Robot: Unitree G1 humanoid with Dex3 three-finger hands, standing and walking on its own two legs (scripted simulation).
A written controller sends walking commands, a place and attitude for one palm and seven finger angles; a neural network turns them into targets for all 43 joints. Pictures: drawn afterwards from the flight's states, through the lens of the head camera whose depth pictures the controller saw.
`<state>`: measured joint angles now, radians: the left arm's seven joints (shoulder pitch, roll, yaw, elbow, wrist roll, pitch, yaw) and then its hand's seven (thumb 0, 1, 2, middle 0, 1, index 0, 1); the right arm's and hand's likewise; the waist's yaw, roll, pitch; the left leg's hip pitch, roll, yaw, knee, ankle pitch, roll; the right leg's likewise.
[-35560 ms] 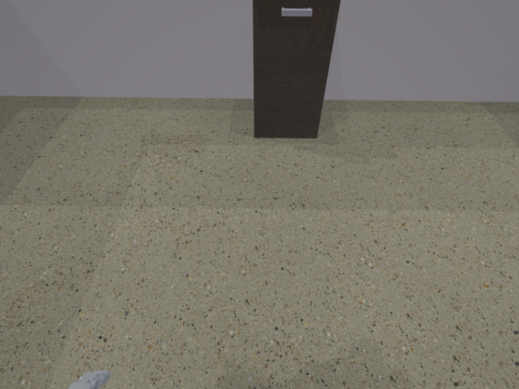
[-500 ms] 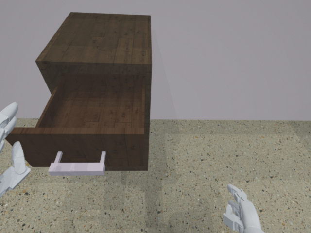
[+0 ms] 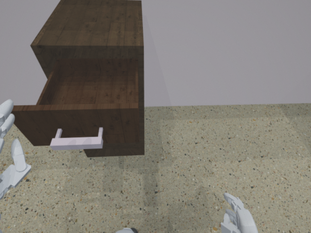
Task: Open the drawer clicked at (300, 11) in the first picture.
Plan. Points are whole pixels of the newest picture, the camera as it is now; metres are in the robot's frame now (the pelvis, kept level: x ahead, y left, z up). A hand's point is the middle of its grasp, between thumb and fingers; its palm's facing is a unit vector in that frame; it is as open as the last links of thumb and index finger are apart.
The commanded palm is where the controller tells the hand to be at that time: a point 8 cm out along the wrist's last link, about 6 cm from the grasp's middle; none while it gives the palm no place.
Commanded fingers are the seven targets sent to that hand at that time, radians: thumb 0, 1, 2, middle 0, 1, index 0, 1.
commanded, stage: step back with the hand held close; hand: left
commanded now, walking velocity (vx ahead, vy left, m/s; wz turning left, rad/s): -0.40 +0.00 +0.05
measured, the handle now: (79, 137) +0.37 +0.26 -0.01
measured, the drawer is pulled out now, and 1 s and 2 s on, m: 0.30 0.30 0.30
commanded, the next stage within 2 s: stop stepping back and stand still in 0.22 s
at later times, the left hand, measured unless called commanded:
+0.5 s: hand out of the picture +0.04 +0.24 +0.17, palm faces +0.32 -0.83 -0.45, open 7.4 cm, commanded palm -0.01 +0.28 +0.19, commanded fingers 0.00 0.90 0.90 -0.20 -0.30 -0.20 -0.30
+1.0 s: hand out of the picture -0.02 +0.26 +0.18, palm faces +0.41 -0.79 -0.45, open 7.4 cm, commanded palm -0.09 +0.29 +0.19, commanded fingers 0.00 0.90 0.90 -0.20 -0.30 -0.20 -0.30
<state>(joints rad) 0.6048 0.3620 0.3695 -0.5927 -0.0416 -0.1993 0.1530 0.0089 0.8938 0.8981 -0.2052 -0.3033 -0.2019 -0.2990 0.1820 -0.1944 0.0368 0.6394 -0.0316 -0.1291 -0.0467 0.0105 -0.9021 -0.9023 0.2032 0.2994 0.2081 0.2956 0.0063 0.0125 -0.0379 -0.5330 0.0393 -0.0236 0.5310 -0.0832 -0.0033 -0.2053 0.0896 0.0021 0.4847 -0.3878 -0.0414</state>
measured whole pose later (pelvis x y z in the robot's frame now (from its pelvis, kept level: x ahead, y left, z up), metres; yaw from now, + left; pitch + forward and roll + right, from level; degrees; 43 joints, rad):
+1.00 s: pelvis -0.20 +0.01 +0.01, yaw +3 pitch +1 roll +0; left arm 0.63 0.42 0.38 -0.60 -0.03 -0.17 0.16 0.01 0.89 0.90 -0.21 -0.30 -0.21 -0.30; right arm 0.29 -0.19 0.00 0.64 -0.01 -0.17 -0.07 0.01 -0.91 -0.90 0.20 0.30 0.20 0.29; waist -0.03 -0.05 -0.05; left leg -0.22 0.06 0.07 0.51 -0.31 -0.02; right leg -0.42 -0.02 -0.08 0.89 -0.44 0.02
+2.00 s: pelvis -0.18 +0.01 +0.00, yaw +2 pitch +1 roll +1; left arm 0.30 0.30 0.08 0.41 0.04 0.03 0.00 0.00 0.91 0.90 -0.20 -0.30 -0.19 -0.30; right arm 0.13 -0.32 -0.01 0.78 -0.02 -0.03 0.02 0.01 -0.90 -0.90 0.20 0.30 0.21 0.30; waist -0.01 0.07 0.01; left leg -0.33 -0.01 0.08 0.61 -0.29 0.04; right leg -0.33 -0.02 -0.07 0.64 -0.33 -0.02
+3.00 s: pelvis -0.18 +0.01 +0.02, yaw +2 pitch -2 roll +0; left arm 0.12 0.27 0.01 1.11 0.01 -0.01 0.00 0.00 0.91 0.90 -0.20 -0.30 -0.20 -0.30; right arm 0.14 -0.29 -0.01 1.11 -0.02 0.00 0.00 0.00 -0.91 -0.90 0.20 0.30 0.21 0.29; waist -0.02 0.01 0.07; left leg -0.15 0.00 0.06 0.33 -0.15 0.02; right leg -0.13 0.00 -0.08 0.33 -0.18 -0.03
